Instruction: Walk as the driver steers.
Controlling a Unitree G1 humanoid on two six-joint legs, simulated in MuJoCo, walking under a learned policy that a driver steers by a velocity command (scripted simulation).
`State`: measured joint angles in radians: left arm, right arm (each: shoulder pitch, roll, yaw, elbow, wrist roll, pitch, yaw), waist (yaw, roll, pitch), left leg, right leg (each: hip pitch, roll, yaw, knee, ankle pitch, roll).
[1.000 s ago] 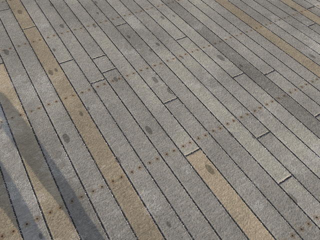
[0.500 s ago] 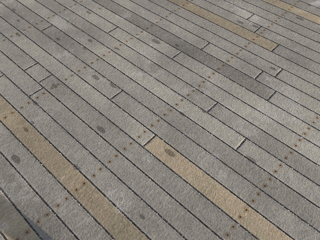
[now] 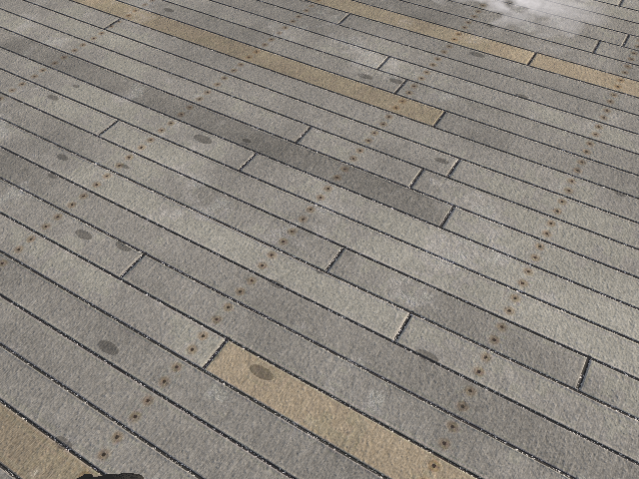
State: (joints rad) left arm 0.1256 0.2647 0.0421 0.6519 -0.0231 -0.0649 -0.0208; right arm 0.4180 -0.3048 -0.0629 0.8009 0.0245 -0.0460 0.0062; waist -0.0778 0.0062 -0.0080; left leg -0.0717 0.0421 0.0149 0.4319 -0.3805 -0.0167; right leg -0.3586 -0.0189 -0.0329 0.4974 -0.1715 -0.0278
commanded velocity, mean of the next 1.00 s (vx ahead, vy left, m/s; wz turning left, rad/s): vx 0.12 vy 0.00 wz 0.37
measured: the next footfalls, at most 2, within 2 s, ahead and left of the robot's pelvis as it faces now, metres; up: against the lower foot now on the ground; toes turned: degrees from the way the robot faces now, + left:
left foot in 0.48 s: +0.23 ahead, +0.11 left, +0.00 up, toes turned +15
right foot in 0.88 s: +0.28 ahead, -0.12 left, +0.00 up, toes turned +26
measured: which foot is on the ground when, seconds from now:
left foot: down 0.00-0.00, up 0.02-0.46, down 0.48-0.90, up 0.92-1.00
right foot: down 0.00-0.46, up 0.48-0.86, down 0.88-1.00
